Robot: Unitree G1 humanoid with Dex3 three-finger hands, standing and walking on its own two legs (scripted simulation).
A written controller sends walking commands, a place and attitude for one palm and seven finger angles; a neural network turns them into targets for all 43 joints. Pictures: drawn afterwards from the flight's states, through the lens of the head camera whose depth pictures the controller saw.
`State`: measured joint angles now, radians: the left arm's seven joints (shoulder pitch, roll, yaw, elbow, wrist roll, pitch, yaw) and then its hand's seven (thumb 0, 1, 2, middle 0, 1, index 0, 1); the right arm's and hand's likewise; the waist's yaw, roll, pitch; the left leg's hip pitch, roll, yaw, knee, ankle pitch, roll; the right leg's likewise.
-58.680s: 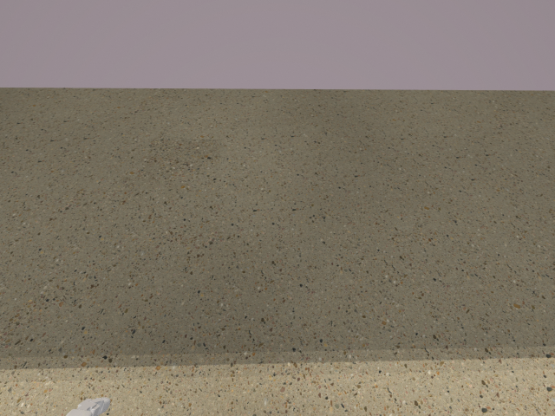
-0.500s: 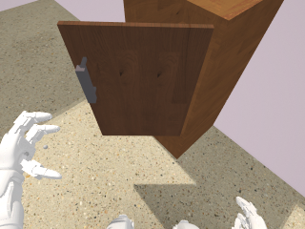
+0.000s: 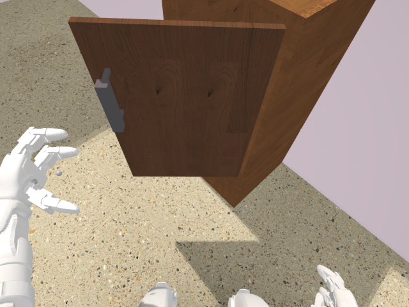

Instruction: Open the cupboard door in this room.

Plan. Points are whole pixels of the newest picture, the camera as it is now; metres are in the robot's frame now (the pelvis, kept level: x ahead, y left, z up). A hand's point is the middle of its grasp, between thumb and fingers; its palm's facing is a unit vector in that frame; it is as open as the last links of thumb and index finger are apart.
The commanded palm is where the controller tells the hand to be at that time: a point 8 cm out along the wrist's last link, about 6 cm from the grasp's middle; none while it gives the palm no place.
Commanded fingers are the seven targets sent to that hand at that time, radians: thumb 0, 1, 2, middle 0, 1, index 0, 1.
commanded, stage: move the hooked fingers beside the handle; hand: left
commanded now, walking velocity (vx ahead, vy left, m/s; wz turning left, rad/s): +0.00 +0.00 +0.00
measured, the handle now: (113, 101) +0.54 +0.24 +0.04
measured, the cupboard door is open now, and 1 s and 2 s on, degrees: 48 48 48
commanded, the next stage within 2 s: none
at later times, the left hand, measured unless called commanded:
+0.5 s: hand (71, 147) +0.40 +0.28 +0.05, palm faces +0.06 -1.00 -0.01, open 14.0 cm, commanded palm +0.37 +0.33 +0.05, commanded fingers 0.00 -0.50 0.30 -0.30 -1.20 -0.30 -1.20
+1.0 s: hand (79, 126) +0.45 +0.28 +0.05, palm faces +0.05 -1.00 -0.01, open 14.0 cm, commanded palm +0.43 +0.33 +0.05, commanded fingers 0.00 -0.50 0.30 -0.30 -1.20 -0.30 -1.20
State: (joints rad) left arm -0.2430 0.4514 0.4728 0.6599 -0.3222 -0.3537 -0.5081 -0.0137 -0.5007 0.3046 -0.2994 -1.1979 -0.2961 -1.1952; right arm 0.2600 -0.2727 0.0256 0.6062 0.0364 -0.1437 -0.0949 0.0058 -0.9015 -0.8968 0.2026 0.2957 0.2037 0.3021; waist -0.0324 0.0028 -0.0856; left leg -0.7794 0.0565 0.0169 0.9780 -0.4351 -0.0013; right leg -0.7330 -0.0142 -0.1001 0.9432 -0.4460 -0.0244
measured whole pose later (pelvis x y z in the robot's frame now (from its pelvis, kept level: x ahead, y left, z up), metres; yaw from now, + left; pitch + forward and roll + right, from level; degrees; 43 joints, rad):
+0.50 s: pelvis +0.00 +0.02 +0.00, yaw -1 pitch +16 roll -2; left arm -0.44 0.48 0.48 0.83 -0.25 -0.38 -0.44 -0.01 -0.50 0.30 -0.30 -1.20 -0.30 -1.20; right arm 0.31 -0.26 0.02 0.62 0.02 -0.07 -0.07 0.00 -0.90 -0.90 0.20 0.30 0.20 0.30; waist -0.07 0.00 -0.09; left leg -0.85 0.06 0.04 1.00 -0.45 0.02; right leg -0.80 -0.02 -0.08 0.95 -0.44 0.00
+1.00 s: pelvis +0.00 +0.02 -0.01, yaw -2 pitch +19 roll -3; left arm -0.68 0.60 0.52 1.07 -0.18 -0.41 -0.44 -0.01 -0.50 0.30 -0.30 -1.20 -0.30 -1.20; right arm 0.35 -0.27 0.03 0.62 0.01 0.02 -0.06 0.00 -0.90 -0.90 0.20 0.30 0.20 0.30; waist -0.12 0.00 -0.10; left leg -0.94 0.07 0.03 1.06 -0.46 0.02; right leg -0.89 0.00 -0.08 1.00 -0.44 -0.01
